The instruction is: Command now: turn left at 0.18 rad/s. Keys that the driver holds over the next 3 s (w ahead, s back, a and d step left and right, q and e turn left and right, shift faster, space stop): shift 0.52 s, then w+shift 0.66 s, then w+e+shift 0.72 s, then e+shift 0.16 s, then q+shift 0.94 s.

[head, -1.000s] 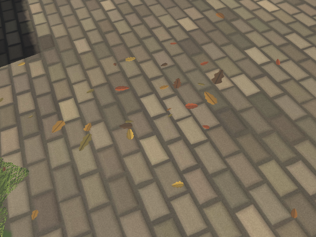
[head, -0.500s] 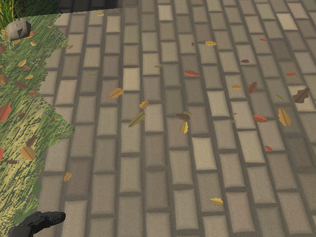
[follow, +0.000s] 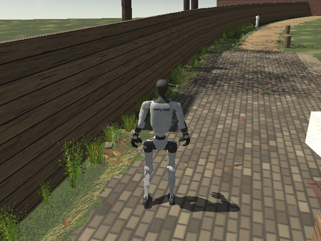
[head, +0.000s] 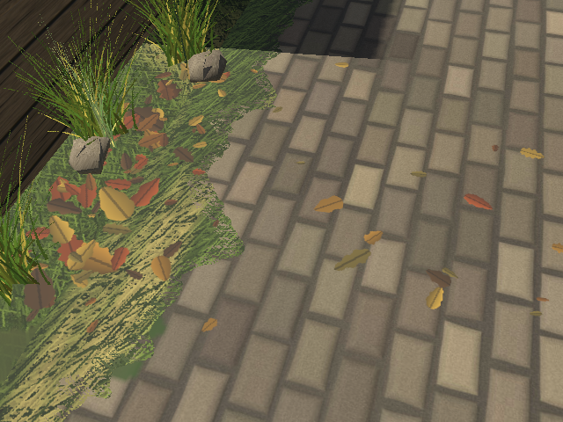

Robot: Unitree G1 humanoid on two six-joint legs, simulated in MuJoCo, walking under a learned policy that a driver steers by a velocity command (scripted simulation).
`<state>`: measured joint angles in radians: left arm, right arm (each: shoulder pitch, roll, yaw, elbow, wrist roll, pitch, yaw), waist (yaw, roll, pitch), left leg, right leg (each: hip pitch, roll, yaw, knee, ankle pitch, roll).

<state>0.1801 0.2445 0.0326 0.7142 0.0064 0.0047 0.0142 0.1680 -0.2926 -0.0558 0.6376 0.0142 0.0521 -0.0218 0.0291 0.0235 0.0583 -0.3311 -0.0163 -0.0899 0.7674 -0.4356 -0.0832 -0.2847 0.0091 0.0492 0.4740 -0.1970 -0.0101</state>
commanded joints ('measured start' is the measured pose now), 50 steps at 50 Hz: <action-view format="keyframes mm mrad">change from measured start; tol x32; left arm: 1 -16 182 44 -51 -15 -4 2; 50 229 124 4 96 -1 -129 -42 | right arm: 1 27 -70 -19 -41 1 -18 3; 50 47 -32 16 -13 11 -139 43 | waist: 1 -19 -216 -136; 5 31 155 -175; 50 -23 -105 50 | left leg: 1 90 -16 70 -293 141 26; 4 350 161 -113 -369 573 134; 26 97 55 -42 -352 372 127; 30 107 304 -472 -649 -574 332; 37 138 208 -174 -610 -45 272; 40 -97 162 -90 -434 27 246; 43 -595 -44 -65 535 -59 154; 50 -587 161 19 431 362 128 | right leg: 1 148 -199 208 -85 292 -190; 27 136 -10 -30 38 -21 42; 32 -496 -97 29 456 -289 -48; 40 281 24 -173 106 -27 -9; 43 532 -411 858 -323 -776 -263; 50 172 -228 249 -363 -261 -189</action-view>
